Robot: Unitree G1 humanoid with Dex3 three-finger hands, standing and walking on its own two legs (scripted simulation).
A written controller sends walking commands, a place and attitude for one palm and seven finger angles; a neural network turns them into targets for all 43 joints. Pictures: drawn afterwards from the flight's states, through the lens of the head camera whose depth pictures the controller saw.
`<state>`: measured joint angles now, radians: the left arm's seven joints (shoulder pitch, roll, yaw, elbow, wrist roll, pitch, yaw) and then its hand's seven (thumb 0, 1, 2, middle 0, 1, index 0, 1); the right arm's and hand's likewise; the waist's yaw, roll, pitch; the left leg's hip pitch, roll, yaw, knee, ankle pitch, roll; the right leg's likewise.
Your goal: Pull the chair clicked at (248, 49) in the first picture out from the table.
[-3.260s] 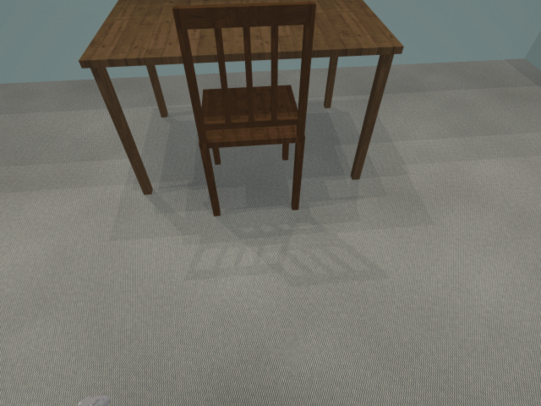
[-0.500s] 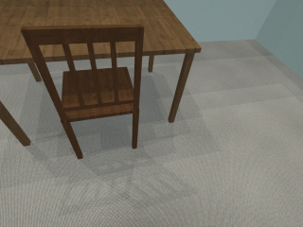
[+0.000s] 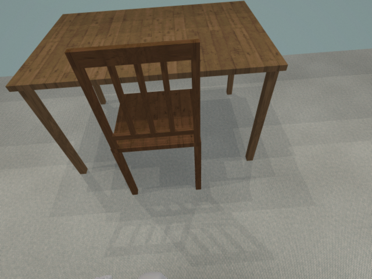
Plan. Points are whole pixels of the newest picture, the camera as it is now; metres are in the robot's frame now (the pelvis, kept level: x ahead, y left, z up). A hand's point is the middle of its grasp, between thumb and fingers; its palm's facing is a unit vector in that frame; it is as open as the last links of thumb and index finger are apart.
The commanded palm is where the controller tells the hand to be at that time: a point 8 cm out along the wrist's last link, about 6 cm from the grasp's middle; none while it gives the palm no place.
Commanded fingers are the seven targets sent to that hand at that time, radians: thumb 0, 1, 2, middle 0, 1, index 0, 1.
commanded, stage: take the last steps up to it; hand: left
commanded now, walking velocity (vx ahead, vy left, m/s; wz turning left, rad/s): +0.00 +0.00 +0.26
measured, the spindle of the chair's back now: (146, 102) +0.73 +0.18 -0.07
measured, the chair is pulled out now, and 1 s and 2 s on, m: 0.00 0.00 0.00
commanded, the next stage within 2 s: come to a stop and stand still in 1.02 s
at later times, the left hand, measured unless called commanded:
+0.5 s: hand out of the picture +0.01 +0.23 -0.17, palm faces +0.15 -0.97 -0.18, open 7.4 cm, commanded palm none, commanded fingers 0.00 0.90 0.90 -0.20 -0.30 -0.20 -0.30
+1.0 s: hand (127, 269) +0.18 +0.17 -0.16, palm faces +0.16 -0.97 -0.17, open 7.3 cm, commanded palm none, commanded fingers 0.00 0.90 0.90 -0.20 -0.30 -0.20 -0.30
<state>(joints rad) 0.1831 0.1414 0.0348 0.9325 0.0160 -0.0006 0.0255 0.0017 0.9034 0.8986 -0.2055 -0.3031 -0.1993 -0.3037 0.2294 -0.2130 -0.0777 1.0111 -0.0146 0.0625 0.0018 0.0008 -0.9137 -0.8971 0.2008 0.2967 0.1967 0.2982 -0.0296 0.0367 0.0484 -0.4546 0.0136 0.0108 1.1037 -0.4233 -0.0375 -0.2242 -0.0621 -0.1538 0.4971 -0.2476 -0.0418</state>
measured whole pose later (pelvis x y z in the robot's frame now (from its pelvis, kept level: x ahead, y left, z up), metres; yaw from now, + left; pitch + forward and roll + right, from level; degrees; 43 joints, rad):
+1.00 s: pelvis +0.19 +0.00 +0.01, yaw +6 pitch -1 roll -1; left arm 0.31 0.13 0.03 1.08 0.02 -0.06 0.01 0.00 0.92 0.90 -0.20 -0.30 -0.20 -0.30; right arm 0.22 -0.18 -0.05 1.04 -0.02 -0.01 0.01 0.00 -0.92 -0.90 0.20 0.30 0.19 0.30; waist 0.00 0.03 0.01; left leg -0.50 0.10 0.06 0.86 -0.25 0.00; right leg -0.13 0.02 -0.15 0.32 -0.19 -0.07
